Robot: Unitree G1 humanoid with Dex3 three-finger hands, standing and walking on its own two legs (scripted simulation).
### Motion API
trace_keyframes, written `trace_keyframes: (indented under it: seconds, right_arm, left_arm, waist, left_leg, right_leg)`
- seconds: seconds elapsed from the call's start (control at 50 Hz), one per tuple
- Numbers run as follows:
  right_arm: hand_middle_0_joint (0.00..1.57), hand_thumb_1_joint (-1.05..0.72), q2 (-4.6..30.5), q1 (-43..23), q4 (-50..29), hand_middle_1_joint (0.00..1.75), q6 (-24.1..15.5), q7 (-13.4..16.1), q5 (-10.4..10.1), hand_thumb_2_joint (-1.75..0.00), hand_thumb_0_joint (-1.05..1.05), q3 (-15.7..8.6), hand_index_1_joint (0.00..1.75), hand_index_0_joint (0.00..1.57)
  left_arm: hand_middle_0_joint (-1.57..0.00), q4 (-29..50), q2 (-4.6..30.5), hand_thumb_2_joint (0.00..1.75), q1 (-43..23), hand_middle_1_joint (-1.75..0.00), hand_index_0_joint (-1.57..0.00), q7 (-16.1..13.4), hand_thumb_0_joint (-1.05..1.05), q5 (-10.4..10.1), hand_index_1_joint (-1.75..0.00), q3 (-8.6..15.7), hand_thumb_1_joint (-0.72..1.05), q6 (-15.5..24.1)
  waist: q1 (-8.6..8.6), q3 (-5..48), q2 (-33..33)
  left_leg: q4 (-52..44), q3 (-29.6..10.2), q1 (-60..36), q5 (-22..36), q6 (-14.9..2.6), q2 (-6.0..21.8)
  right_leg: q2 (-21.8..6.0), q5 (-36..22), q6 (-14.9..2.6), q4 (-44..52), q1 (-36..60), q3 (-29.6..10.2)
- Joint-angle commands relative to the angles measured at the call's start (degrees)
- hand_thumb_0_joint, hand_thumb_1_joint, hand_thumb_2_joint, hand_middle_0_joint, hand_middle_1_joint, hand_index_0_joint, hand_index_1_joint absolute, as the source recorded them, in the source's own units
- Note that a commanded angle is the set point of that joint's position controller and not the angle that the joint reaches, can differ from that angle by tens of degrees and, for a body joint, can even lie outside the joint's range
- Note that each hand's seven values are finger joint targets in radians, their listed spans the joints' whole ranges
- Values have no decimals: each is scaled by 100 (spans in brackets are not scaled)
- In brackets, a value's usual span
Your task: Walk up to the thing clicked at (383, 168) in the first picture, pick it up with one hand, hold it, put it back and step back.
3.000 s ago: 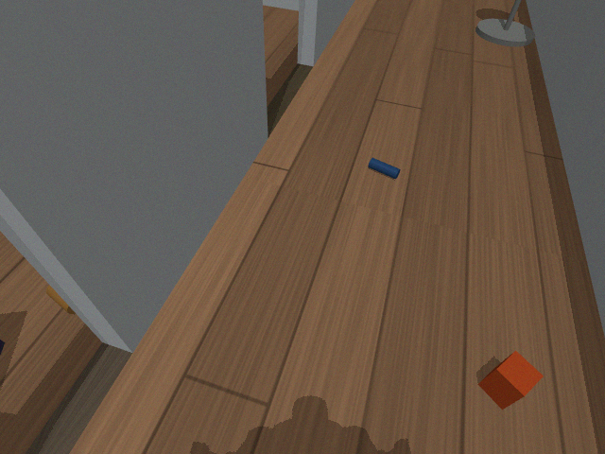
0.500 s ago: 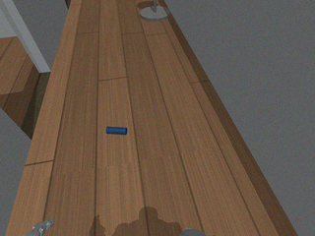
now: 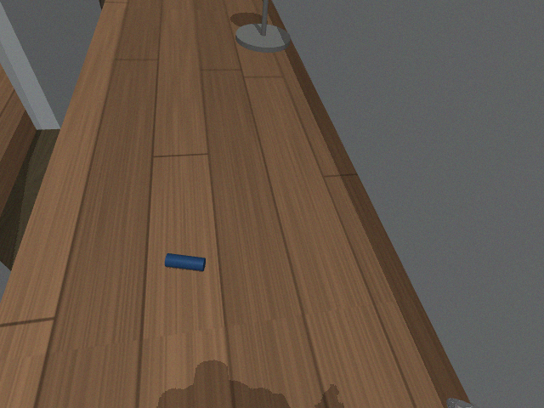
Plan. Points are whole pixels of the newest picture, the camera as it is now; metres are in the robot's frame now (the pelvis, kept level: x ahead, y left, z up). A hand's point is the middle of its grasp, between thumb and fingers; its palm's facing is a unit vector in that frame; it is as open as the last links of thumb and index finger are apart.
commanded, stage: walk up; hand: left
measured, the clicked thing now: (185, 262) +0.76 +0.27 -0.74
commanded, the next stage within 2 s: none
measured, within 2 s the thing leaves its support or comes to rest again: neither
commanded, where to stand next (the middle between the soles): +0.37 -0.01 m, yaw +0 degrees
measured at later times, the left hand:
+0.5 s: hand (129, 337) +0.25 +0.22 -0.11, palm faces -0.03 -0.91 -0.41, open 7.4 cm
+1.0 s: hand (113, 315) +0.31 +0.28 -0.16, palm faces -0.02 -0.95 -0.32, open 7.4 cm
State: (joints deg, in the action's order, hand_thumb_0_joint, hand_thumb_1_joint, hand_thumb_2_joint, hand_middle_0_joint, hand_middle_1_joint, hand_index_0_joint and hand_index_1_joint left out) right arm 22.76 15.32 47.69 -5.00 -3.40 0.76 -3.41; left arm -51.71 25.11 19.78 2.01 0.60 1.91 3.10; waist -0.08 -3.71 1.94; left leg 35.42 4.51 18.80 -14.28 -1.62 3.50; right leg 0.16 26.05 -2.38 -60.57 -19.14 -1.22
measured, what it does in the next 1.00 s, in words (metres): walks ahead: right foot, then left foot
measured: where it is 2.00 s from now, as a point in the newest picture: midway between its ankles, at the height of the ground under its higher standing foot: (251, 381)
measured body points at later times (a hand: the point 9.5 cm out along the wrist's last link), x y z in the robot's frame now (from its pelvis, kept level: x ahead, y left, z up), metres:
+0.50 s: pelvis +0.16 -0.04 +0.00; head +0.17 -0.07 +0.45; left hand +0.25 +0.27 -0.08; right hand +0.20 -0.35 -0.13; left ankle +0.13 +0.10 -0.66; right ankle +0.22 -0.14 -0.73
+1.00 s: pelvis +0.27 +0.01 +0.00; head +0.29 +0.05 +0.45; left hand +0.31 +0.33 -0.14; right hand +0.36 -0.30 -0.08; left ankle +0.33 +0.12 -0.73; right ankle +0.27 -0.14 -0.67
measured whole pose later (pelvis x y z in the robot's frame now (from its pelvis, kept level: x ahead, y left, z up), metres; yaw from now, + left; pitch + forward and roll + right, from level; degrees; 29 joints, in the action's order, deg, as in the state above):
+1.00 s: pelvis +0.27 +0.01 +0.00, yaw +2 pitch -3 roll -1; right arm 21.2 15.0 48.5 -3.6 -1.4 0.6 -1.5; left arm -51.4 24.3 17.0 1.2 0.2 1.7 0.9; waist 0.0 -5.6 3.6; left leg 32.7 2.7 17.7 -11.8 -1.4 2.1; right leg -1.2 26.0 -1.9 -57.3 -23.2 -0.9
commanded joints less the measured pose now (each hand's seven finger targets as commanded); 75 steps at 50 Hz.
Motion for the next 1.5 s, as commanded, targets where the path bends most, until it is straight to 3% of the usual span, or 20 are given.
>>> trace_keyframes:
  seconds: [0.0,0.16,0.3,0.32,0.34,0.38,0.48,0.64,0.78,0.8,0.82,0.84,0.88,0.94,1.14,1.18,1.2,1.24,1.32,1.48]
  right_arm:
    - [20,-90,1511,453,-218,30,-130,175,-98,-90,0,-390,30,20]
    - [20,-90,1591,562,-336,30,-109,170,-48,-90,0,-423,30,20]
    - [20,-90,1367,341,-574,30,29,168,-80,-90,0,-307,30,20]
    - [20,-90,1058,603,-568,30,23,166,-86,-90,0,-196,30,20]
    - [20,-90,662,944,-637,30,40,150,-86,-90,0,-60,30,20]
    - [20,-90,1450,688,-405,30,172,247,-37,-90,0,-249,30,20]
    - [20,-90,1223,907,-13,30,252,131,-100,-90,0,-241,30,20]
    - [20,-90,1180,221,-150,30,241,-42,61,-90,0,-322,30,20]
    - [20,-90,1059,506,90,30,38,136,77,-90,0,-300,30,20]
    - [20,-90,1325,883,201,30,4,201,91,-90,0,-370,30,20]
    - [20,-90,1821,880,86,30,-21,265,137,-90,0,-476,30,20]
    - [20,-90,2009,674,-93,30,-11,280,68,-90,0,-476,30,20]
    - [20,-90,1866,566,-44,30,71,279,-39,-90,0,-490,30,20]
    - [20,-90,1513,280,-120,30,33,346,-46,-90,0,-307,30,20]
    - [20,-90,1401,-537,-179,30,307,328,-19,-90,0,-194,30,20]
    - [20,-90,994,-621,-136,30,350,326,-114,-90,0,-21,30,20]
    - [20,-90,690,-456,-106,30,357,326,-168,-90,0,57,30,20]
    - [20,-90,974,-408,200,30,417,393,-130,-90,0,-27,30,20]
    - [20,-90,1105,-578,584,30,323,327,-154,-90,0,-42,30,20]
    - [20,-90,1044,-961,1095,30,330,274,-32,-90,0,106,30,20]
  left_arm:
    - [-20,354,1106,90,199,-30,-20,-38,0,-131,-30,342,90,157]
    - [-20,600,845,90,-606,-30,-20,133,0,-13,-30,359,90,70]
    - [-20,340,999,90,-31,-30,-20,54,0,20,-30,522,90,208]
    - [-20,238,1207,90,519,-30,-20,-14,0,27,-30,629,90,265]
    - [-20,326,1723,90,639,-30,-20,-75,0,45,-30,757,90,306]
    - [-20,464,1795,90,239,-30,-20,-94,0,-61,-30,699,90,266]
    - [-20,592,1223,90,-288,-30,-20,-136,0,-95,-30,517,90,323]
    - [-20,802,1329,90,-238,-30,-20,-60,0,26,-30,610,90,313]
    - [-20,781,1106,90,-296,-30,-20,-87,0,-15,-30,396,90,130]
    - [-20,791,847,90,-130,-30,-20,-85,0,-13,-30,301,90,98]
    - [-20,819,441,90,117,-30,-20,-94,0,-78,-30,161,90,77]
    - [-20,634,648,90,397,-30,-20,-159,0,-70,-30,220,90,-20]
    - [-20,486,1187,90,54,-30,-20,-231,0,-13,-30,333,90,-64]
    - [-20,305,984,90,123,-30,-20,-188,0,-85,-30,313,90,-110]
    - [-20,-241,698,90,17,-30,-20,-251,0,-4,-30,283,90,-94]
    - [-20,-285,833,90,-41,-30,-20,-309,0,49,-30,304,90,4]
    - [-20,-209,1145,90,-367,-30,-20,-335,0,106,-30,349,90,67]
    - [-20,-46,1480,90,-1222,-30,-20,-290,0,38,-30,313,90,31]
    - [-20,-189,859,90,-1348,-30,-20,-269,0,-28,-30,137,90,10]
    - [-20,-552,822,90,-1636,-30,-20,-236,0,-51,-30,95,90,-80]
  waist:
    - [-64,-94,-884]
    - [-225,-157,-1072]
    - [266,400,-310]
    - [514,851,548]
    - [427,1058,1779]
    - [442,468,813]
    - [37,30,604]
    - [195,-219,645]
    - [-127,333,46]
    - [-282,614,-741]
    - [-204,706,-2017]
    - [-79,533,-1543]
    - [-167,176,-1146]
    - [-15,92,-1178]
    - [121,513,-988]
    - [270,624,-370]
    - [38,516,644]
    - [-99,128,881]
    - [-161,616,511]
    - [11,193,91]
  left_leg:
    - [-1973,-1418,-1094,896,-715,1157]
    - [-2014,-761,-1180,1347,-1134,1123]
    - [-245,-441,-187,1281,-702,817]
    - [1156,-183,29,885,-522,417]
    - [2410,20,1147,-1385,-200,-297]
    - [3142,-617,1684,-1634,-116,-183]
    - [2522,-874,1098,-419,-19,-7]
    - [881,-546,1069,35,272,221]
    - [-670,-89,-903,470,26,-212]
    - [-1051,-530,-1474,-26,-111,42]
    - [-1573,-2452,-1829,21,-502,1305]
    - [-1961,-3532,-1658,-119,-1005,1954]
    - [-1810,-3264,-1178,148,-1422,1898]
    - [-1603,-1548,-767,1539,-808,1086]
    - [-721,-1080,162,568,-943,1060]
    - [-3,-788,296,632,-450,762]
    - [604,-520,502,158,-96,253]
    - [701,-434,-332,-1544,21,-106]
    - [-623,-751,-969,648,-122,256]
    - [-1440,-885,-563,-403,-47,332]
  right_leg:
    - [-427,-688,5,-149,-1414,-463]
    - [-641,-1365,252,1585,-1225,202]
    - [-117,-1628,-26,3000,1389,478]
    - [-510,-1122,-151,3535,2071,-184]
    - [-1976,-509,-558,4110,2685,-2501]
    - [-2537,244,-1297,4614,1996,-3580]
    - [-1402,-1561,-602,4608,961,-1050]
    - [-1491,110,-999,4931,555,-568]
    - [-1229,-1849,-643,2930,136,33]
    - [-949,-1742,-443,1925,-103,277]
    - [-274,-643,-30,710,-967,681]
    - [82,526,41,394,-1425,309]
    - [-301,672,-7,-221,-1414,-115]
    - [-368,-144,16,213,-929,-339]
    - [-138,-1047,197,2608,750,339]
    - [-391,-1504,7,3531,1172,-173]
    - [-1309,-1832,-279,4002,914,-1594]
    - [-1955,-1624,-1020,4052,-455,-2122]
    - [-889,-2037,-61,3464,84,-581]
    - [-760,-321,1,4155,297,-653]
